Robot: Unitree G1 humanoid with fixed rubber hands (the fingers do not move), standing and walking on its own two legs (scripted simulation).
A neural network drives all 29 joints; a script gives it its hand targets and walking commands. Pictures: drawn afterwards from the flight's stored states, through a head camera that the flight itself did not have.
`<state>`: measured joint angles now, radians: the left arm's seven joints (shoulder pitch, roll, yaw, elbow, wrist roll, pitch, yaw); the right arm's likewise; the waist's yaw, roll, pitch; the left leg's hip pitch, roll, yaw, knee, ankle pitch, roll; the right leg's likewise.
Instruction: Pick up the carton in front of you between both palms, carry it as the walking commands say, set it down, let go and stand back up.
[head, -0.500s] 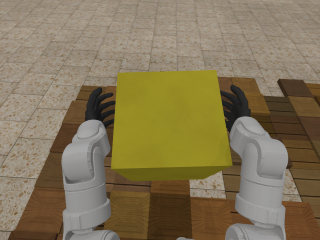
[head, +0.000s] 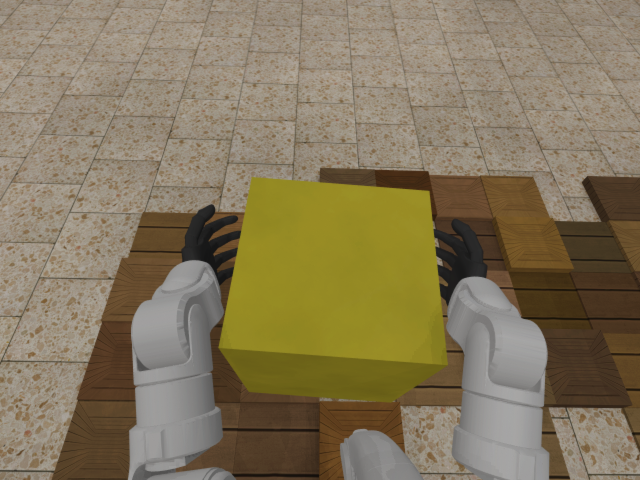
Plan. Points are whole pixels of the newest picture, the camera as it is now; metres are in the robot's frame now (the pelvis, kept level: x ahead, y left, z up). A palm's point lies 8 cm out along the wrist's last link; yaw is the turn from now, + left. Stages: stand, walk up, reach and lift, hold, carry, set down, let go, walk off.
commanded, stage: carry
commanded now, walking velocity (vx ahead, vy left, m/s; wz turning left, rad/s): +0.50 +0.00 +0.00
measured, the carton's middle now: (329, 302) +0.33 -0.04 -0.01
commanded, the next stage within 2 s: none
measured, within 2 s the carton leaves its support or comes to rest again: neither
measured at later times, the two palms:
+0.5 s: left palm (157, 71) +0.64 +0.17 +0.13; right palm (362, 51) +0.67 -0.13 +0.13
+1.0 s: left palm out of the picture +0.97 +0.16 +0.09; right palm out of the picture +0.98 -0.14 +0.10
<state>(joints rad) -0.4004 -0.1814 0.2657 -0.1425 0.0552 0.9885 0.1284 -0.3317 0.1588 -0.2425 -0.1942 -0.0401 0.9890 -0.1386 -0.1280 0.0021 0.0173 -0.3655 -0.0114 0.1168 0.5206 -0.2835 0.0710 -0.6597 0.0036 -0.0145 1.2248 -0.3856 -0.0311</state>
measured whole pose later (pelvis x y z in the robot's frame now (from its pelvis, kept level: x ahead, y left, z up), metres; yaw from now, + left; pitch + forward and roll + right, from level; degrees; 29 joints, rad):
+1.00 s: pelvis +0.65 +0.00 -0.02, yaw +3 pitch +5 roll -1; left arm -0.33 -0.15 0.23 -0.19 0.08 0.98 0.15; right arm -0.38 0.13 -0.20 -0.10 -0.01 0.98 -0.14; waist -0.06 -0.01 -0.09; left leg 0.01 -0.01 0.07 0.35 -0.42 0.04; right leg -0.66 -0.03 -0.13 0.67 -0.10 -0.05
